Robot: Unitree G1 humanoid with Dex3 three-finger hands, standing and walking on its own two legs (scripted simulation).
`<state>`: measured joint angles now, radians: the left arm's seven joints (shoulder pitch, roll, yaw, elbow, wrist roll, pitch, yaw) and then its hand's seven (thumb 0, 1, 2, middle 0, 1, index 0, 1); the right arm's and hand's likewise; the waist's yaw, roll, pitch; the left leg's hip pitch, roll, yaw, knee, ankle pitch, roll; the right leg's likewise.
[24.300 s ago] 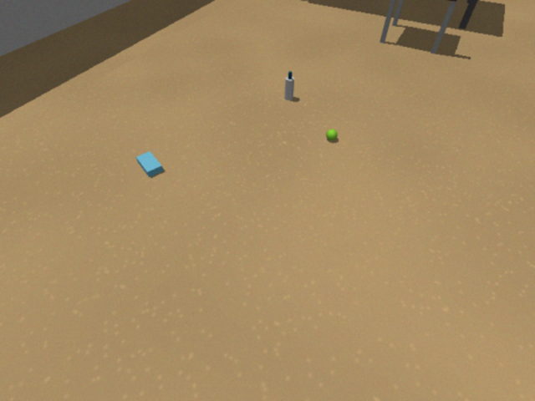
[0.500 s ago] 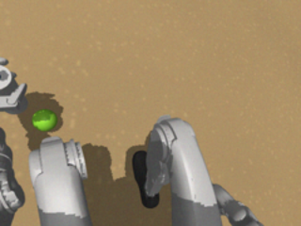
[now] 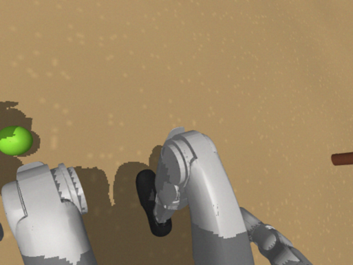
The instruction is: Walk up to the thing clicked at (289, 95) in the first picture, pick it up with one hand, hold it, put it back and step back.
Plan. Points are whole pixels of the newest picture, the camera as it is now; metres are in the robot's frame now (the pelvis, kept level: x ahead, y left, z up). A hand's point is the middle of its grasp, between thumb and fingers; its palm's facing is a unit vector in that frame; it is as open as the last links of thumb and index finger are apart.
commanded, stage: lower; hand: left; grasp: from the side
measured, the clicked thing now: out of the picture +0.46 +0.27 -0.16
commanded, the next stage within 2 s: loosen in 0.56 s
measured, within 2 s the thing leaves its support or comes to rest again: rests again in 0.94 s
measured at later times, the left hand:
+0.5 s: hand out of the picture +0.46 +0.27 -0.17, palm faces +0.33 -0.94 -0.01, open 8.5 cm
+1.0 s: hand out of the picture +0.47 +0.26 -0.16, palm faces +0.33 -0.94 +0.02, open 9.1 cm
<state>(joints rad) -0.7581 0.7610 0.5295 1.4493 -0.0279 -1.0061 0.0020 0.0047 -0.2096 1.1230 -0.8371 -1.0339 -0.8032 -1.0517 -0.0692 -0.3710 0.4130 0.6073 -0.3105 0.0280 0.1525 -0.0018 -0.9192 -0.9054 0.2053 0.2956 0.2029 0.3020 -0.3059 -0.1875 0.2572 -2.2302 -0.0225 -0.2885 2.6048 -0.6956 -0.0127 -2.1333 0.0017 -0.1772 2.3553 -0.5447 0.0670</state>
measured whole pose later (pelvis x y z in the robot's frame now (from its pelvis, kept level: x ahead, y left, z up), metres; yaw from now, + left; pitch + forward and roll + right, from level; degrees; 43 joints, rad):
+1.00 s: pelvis +0.00 +0.01 +0.00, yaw -3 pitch +14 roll -19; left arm -0.76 0.85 0.50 1.48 -0.03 -1.11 0.03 0.00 -0.13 0.74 -0.84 -0.82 -0.81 -0.84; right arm -0.13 -0.38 0.51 0.56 -0.36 0.03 0.15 0.00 -0.92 -0.90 0.21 0.30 0.20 0.30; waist -0.31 -0.26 0.31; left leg -2.21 -0.02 -0.35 2.64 -0.72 0.00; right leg -2.08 0.03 -0.23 2.33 -0.54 0.07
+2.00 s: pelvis +0.01 +0.01 +0.05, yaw +3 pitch +27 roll -13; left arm -0.59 0.73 0.45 1.01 0.10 -0.49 -0.13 -0.02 -0.58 0.09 -0.10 -0.07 -0.08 -0.08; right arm 0.03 -0.29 0.18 0.58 -0.09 0.13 0.08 0.00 -0.96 -0.92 0.21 0.30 0.21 0.30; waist -0.16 -0.08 -0.02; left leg -2.20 -0.01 -0.17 2.41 -0.69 0.03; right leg -2.11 -0.03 -0.11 2.22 -0.59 0.02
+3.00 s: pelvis +0.10 +0.00 +0.41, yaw +11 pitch +12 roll -2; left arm 0.38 0.22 0.00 0.08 -0.02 0.27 0.18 -0.01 -0.56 0.05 -0.06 -0.06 -0.06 -0.06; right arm 0.30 -0.21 0.02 0.49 0.04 -0.04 -0.18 0.01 -0.90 -0.90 0.21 0.30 0.20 0.30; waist -0.04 0.04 -0.16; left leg -0.76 0.04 -0.04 1.07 -0.52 -0.02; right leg -0.76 -0.02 -0.05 1.01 -0.46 0.01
